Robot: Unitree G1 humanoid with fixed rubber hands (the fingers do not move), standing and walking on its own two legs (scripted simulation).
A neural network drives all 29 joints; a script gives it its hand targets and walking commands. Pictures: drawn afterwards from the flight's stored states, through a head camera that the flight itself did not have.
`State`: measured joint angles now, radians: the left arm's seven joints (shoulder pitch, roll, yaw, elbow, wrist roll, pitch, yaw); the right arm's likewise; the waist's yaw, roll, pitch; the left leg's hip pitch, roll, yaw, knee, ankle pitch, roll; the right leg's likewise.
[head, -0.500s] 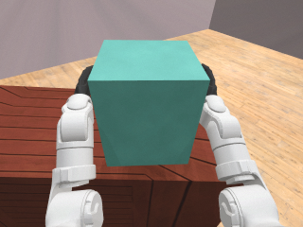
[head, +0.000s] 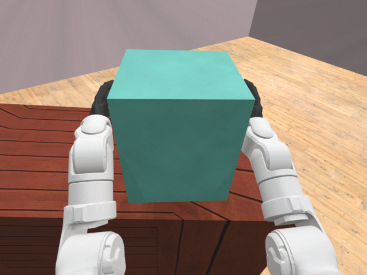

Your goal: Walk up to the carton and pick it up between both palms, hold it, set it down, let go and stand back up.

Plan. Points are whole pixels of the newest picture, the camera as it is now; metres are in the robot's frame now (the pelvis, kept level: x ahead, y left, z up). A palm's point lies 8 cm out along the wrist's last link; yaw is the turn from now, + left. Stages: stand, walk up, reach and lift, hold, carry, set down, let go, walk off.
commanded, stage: hold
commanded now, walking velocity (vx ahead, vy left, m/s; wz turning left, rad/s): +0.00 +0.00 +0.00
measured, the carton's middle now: (178, 126) +0.38 +0.00 +0.19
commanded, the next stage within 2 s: none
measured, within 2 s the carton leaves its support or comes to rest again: neither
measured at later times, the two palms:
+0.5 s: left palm (100, 116) +0.37 +0.16 +0.22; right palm (250, 118) +0.37 -0.15 +0.22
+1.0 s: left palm (100, 117) +0.37 +0.16 +0.21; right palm (250, 118) +0.37 -0.14 +0.22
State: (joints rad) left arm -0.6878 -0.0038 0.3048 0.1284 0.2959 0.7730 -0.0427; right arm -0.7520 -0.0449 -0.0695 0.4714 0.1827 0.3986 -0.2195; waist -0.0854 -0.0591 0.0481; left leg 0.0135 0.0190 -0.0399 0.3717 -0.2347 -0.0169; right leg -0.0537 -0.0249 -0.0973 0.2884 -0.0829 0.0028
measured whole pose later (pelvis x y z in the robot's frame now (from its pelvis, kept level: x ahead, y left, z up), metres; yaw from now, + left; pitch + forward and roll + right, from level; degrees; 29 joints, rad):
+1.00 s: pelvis +0.00 +0.00 +0.00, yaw +0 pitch -8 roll -1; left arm -0.71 0.00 0.31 0.16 0.29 0.77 -0.04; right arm -0.76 -0.04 -0.08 0.48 0.18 0.40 -0.22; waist -0.07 -0.05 0.05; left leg 0.00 0.02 -0.03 0.37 -0.23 -0.02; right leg -0.07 -0.03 -0.09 0.29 -0.08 0.00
